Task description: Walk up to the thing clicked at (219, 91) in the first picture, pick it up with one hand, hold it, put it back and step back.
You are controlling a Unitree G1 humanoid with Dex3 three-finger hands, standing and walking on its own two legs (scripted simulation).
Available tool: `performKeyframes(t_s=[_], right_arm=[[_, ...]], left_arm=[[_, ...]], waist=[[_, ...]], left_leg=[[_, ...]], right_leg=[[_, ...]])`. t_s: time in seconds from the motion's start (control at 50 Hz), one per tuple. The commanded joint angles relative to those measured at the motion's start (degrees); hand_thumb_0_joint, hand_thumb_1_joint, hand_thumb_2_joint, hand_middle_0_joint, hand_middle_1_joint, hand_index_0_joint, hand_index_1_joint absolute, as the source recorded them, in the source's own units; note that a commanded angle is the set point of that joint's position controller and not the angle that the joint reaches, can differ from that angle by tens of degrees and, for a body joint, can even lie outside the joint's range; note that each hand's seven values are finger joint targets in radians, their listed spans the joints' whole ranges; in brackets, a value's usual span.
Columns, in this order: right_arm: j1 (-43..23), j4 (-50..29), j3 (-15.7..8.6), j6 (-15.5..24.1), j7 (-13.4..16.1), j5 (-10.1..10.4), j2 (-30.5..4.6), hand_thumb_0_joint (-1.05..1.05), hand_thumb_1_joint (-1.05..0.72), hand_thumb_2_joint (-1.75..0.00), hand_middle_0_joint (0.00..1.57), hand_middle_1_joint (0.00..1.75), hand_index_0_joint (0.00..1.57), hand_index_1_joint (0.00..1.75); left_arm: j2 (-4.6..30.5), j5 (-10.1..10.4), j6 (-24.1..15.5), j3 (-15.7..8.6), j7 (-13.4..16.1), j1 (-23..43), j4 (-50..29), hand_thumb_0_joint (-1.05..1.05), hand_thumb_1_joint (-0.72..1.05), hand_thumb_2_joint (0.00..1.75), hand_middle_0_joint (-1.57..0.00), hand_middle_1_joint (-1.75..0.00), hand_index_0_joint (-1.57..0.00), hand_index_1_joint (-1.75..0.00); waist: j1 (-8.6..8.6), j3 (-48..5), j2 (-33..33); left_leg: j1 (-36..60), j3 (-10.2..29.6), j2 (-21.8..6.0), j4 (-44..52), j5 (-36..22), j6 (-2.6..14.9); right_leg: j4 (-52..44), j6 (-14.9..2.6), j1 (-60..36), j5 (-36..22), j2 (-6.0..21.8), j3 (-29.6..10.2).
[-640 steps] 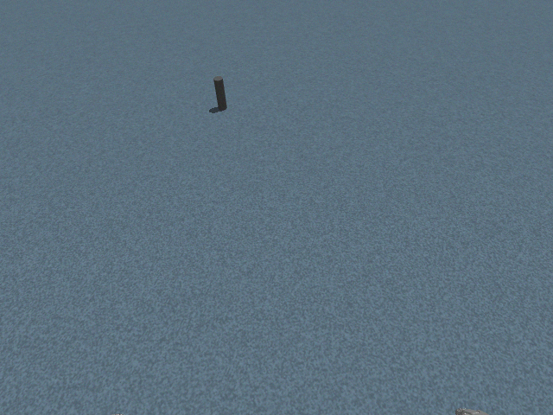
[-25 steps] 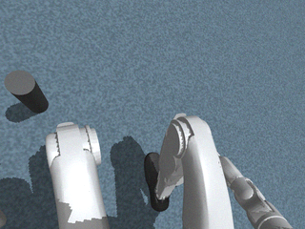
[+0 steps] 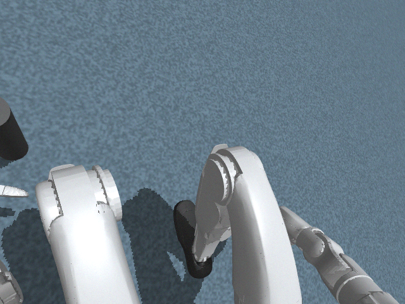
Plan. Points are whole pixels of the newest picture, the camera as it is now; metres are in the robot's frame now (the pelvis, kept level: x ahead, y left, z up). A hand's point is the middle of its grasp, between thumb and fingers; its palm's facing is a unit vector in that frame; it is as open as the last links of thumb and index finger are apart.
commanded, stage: close in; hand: left
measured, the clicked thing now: (2, 133) +0.42 +0.29 -0.18
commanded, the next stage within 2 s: rest palm in 0.22 s
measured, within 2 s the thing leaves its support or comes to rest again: leaves its support in 1.50 s
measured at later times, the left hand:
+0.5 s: hand out of the picture +0.39 +0.29 -0.16, palm faces +0.34 -0.94 +0.01, open 16.9 cm
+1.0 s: hand (3, 135) +0.41 +0.28 -0.16, palm faces +0.35 -0.94 +0.00, open 8.8 cm
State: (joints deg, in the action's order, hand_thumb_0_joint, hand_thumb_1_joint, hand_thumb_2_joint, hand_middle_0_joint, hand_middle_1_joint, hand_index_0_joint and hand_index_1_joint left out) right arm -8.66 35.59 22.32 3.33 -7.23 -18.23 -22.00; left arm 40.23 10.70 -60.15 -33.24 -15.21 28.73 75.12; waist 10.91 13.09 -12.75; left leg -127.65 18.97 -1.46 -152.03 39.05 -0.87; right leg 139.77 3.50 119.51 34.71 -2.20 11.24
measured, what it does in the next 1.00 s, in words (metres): stands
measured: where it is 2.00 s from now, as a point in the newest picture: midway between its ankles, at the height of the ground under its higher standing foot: (148, 272)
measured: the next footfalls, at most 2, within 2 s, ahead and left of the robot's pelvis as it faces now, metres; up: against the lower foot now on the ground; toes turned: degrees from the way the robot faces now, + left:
none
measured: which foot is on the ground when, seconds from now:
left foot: down 0.00-1.00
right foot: down 0.00-1.00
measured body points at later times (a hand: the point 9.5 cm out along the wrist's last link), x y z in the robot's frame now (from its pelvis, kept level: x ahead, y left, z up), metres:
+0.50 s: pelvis +0.00 +0.00 +0.00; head +0.20 +0.18 +0.35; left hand +0.36 +0.34 -0.15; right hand +0.19 -0.24 -0.04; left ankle +0.09 +0.13 -0.24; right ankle +0.14 -0.13 -0.24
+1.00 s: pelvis +0.00 +0.00 +0.00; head +0.22 +0.18 +0.35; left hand +0.38 +0.33 -0.16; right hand +0.18 -0.24 -0.03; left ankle +0.09 +0.13 -0.24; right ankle +0.14 -0.13 -0.24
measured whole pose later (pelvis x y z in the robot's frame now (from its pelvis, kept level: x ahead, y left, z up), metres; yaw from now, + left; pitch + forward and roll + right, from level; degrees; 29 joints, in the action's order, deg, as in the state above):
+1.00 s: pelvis +0.00 +0.00 +0.00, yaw -2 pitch +12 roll -16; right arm -10.2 33.5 26.4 0.2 -9.2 -20.1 -21.3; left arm 42.3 6.1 -64.0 -28.3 -1.3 32.5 77.6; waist 12.7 16.1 -14.7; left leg -127.0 21.6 -1.5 -152.6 40.1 -1.2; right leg 138.5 4.0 118.3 34.5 -3.1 13.2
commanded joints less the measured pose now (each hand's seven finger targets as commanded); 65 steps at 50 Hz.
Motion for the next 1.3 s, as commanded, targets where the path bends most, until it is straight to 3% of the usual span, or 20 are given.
performKeyframes(t_s=[0.0,0.08,0.12,0.18,0.2,0.24,0.4,0.46,0.58,0.6,0.72,0.88,0.98,1.04,1.06,1.08,1.14,1.28], right_arm=[[0.5,-2.9,-6.4,-0.4,0.7,0.0,-19.2,0.0,-0.9,-0.9,0.2,0.3,0.2,0.3],[0.4,-3.3,-5.4,-0.8,0.4,-0.3,-19.2,0.0,-0.9,-0.9,0.2,0.3,0.2,0.3],[0.1,-3.4,-5.1,-0.9,0.3,-0.5,-19.0,0.0,-0.9,-0.9,0.2,0.3,0.2,0.3],[0.0,-3.6,-4.7,-1.3,0.1,-0.9,-19.1,0.0,-0.9,-0.9,0.2,0.3,0.2,0.3],[-0.2,-3.6,-4.5,-1.4,0.1,-0.9,-19.2,0.0,-0.9,-0.9,0.2,0.3,0.2,0.3],[0.1,-3.5,-4.4,-1.6,-0.1,-1.1,-19.1,0.0,-0.9,-0.9,0.2,0.3,0.2,0.3],[-0.3,-3.6,-3.9,-2.0,-0.4,-1.4,-19.4,0.0,-0.89,-0.9,0.2,0.3,0.2,0.3],[-0.2,-3.4,-3.5,-2.1,-0.4,-1.5,-19.1,0.0,-0.87,-0.9,0.2,0.3,0.2,0.3],[-0.4,-3.2,-3.2,-2.5,-0.5,-1.8,-19.2,0.0,-0.87,-0.9,0.2,0.3,0.2,0.3],[0.0,-3.3,-3.3,-2.6,-0.5,-1.8,-19.6,0.0,-0.87,-0.9,0.2,0.3,0.2,0.3],[-0.5,-3.8,-3.2,-3.0,-0.7,-1.8,-19.2,0.0,-0.86,-0.89,0.2,0.3,0.2,0.3],[-0.3,-3.6,-3.2,-3.4,-0.8,-1.9,-19.1,0.0,-0.86,-0.89,0.2,0.3,0.2,0.3],[0.0,-3.6,-2.9,-3.8,-0.8,-1.9,-19.3,0.0,-0.86,-0.9,0.2,0.3,0.2,0.3],[-0.2,-3.9,-2.9,-4.0,-0.9,-2.1,-19.2,0.0,-0.87,-0.9,0.2,0.3,0.2,0.3],[0.1,-3.6,-2.9,-4.0,-0.9,-2.1,-19.2,0.0,-0.87,-0.9,0.2,0.3,0.2,0.3],[-0.4,-3.9,-2.8,-4.0,-0.9,-2.0,-19.1,0.0,-0.87,-0.9,0.2,0.3,0.2,0.3],[-0.1,-3.6,-2.7,-4.0,-1.0,-1.9,-19.0,0.0,-0.87,-0.9,0.2,0.3,0.2,0.3],[-0.1,-3.7,-2.3,-4.3,-0.8,-2.0,-19.1,0.0,-0.89,-0.91,0.2,0.3,0.2,0.3]], left_arm=[[8.8,-0.1,-5.0,1.5,2.3,9.5,-6.0,0.0,-0.56,0.11,-0.07,-0.11,-0.09,-0.1],[9.4,-0.4,-6.3,1.4,4.4,11.3,-5.5,0.0,-0.57,0.1,-0.07,-0.1,-0.09,-0.09],[10.7,-1.2,-6.8,1.4,5.3,10.9,-5.6,0.0,-0.55,0.11,-0.06,-0.1,-0.08,-0.09],[10.1,-1.9,-7.5,2.3,6.2,11.2,-5.1,0.0,-0.52,0.13,-0.07,-0.11,-0.08,-0.1],[10.9,-2.0,-7.7,1.7,6.8,11.1,-5.2,0.0,-0.52,0.13,-0.06,-0.09,-0.07,-0.09],[9.4,-1.8,-7.9,2.4,7.5,10.1,-4.9,0.0,-0.51,0.14,-0.06,-0.1,-0.06,-0.1],[9.4,-2.6,-8.6,3.8,9.8,11.3,-4.8,0.0,-0.45,0.17,-0.07,-0.07,-0.05,-0.09],[10.5,-2.4,-9.0,3.3,10.1,11.5,-5.5,0.0,-0.21,0.31,-0.25,-0.23,-0.23,-0.25],[9.7,-3.1,-8.8,4.3,11.4,12.4,-4.1,0.0,0.1,0.45,-0.36,-0.34,-0.34,-0.35],[9.9,-3.5,-8.8,4.5,11.5,13.0,-4.5,0.0,0.13,0.46,-0.39,-0.36,-0.37,-0.38],[10.7,-3.7,-8.2,4.0,12.6,12.8,-4.8,0.0,0.26,0.55,-0.47,-0.44,-0.44,-0.46],[10.8,-4.7,-8.2,5.2,13.8,14.4,-5.6,0.0,0.49,0.73,-0.66,-0.63,-0.63,-0.64],[12.4,-4.7,-8.0,3.5,14.8,15.2,-4.8,0.0,0.54,0.88,-0.84,-0.81,-0.81,-0.83],[10.7,-5.1,-8.1,5.5,14.5,15.7,-5.2,0.0,0.57,0.98,-0.97,-0.96,-0.95,-0.97],[11.3,-5.2,-8.1,5.1,14.5,14.9,-5.4,0.0,0.57,1.01,-1.0,-0.99,-0.98,-1.01],[9.9,-5.0,-8.0,6.4,14.3,15.7,-4.5,0.0,0.58,1.03,-1.04,-1.03,-1.03,-1.04],[10.1,-4.5,-8.1,6.2,14.5,16.0,-4.8,0.0,0.56,1.11,-1.15,-1.14,-1.13,-1.16],[12.2,-4.4,-8.2,3.9,15.2,15.3,-4.5,0.0,0.57,1.32,-1.21,-1.32,-1.19,-1.35]], waist=[[4.12,-30.2,26.4],[4.53,-29.4,25.6],[3.94,-29.1,26.4],[4.71,-28.6,27.5],[4.1,-28.3,27.4],[4.5,-29.2,26.8],[5.68,-28.8,26.4],[5.59,-30.2,26.4],[6.34,-28.0,27.0],[6.82,-28.5,27.8],[5.94,-28.5,27.7],[6.87,-28.7,28.0],[6.78,-28.4,27.4],[7.58,-28.8,27.9],[6.89,-29.5,28.7],[7.81,-28.6,27.5],[7.65,-29.4,26.4],[6.69,-29.4,27.5]], left_leg=[[21.6,-5.6,-2.1,20.2,-1.5,-0.82],[20.1,-5.1,-2.0,19.8,-0.6,-0.62],[20.2,-5.4,-2.0,19.7,-0.5,-0.51],[20.6,-5.0,-2.0,20.1,-0.3,-0.79],[20.4,-4.9,-2.1,20.2,0.3,-0.78],[20.5,-5.3,-1.9,19.5,-1.0,-0.7],[21.0,-4.3,-2.2,19.4,-1.6,-0.82],[21.3,-4.7,-2.1,18.3,-2.7,-0.61],[21.1,-4.1,-2.4,19.0,-2.2,-0.79],[22.1,-3.6,-2.5,19.6,-2.6,-1.09],[21.8,-3.9,-2.6,19.5,-2.3,-0.95],[22.0,-3.6,-2.6,19.2,-2.7,-0.86],[21.6,-3.4,-2.8,19.4,-2.8,-0.78],[21.9,-3.5,-2.7,19.4,-3.1,-0.96],[23.1,-3.5,-2.8,19.4,-4.0,-1.1],[21.8,-3.5,-2.6,19.2,-3.4,-0.9],[21.2,-3.9,-2.5,18.5,-3.3,-0.61],[21.6,-3.6,-2.7,19.0,-3.7,-0.81]], right_leg=[[-9.8,-4.06,-11.8,-4.4,-2.0,7.1],[-9.7,-3.96,-12.5,-4.2,-2.1,7.4],[-9.9,-4.06,-12.7,-4.2,-2.3,7.1],[-9.7,-4.07,-12.6,-4.2,-2.3,7.6],[-9.6,-4.13,-12.6,-3.9,-2.3,7.6],[-9.9,-3.94,-13.9,-5.0,-2.5,7.5],[-9.8,-3.8,-13.8,-6.0,-2.6,8.1],[-10.1,-3.73,-15.4,-7.2,-2.9,7.9],[-10.0,-3.8,-14.2,-6.9,-2.9,8.3],[-9.8,-3.81,-14.3,-7.2,-2.8,8.7],[-10.2,-3.92,-14.4,-6.9,-3.0,8.4],[-10.2,-3.8,-14.5,-7.5,-3.1,8.4],[-10.5,-3.75,-14.7,-7.5,-3.0,8.5],[-10.5,-3.76,-14.6,-7.6,-3.0,8.6],[-10.3,-3.85,-15.0,-8.4,-3.0,8.5],[-10.5,-3.68,-14.7,-8.1,-3.1,8.6],[-11.1,-3.68,-15.5,-8.1,-3.2,8.4],[-10.9,-3.73,-16.2,-8.2,-3.2,8.7]])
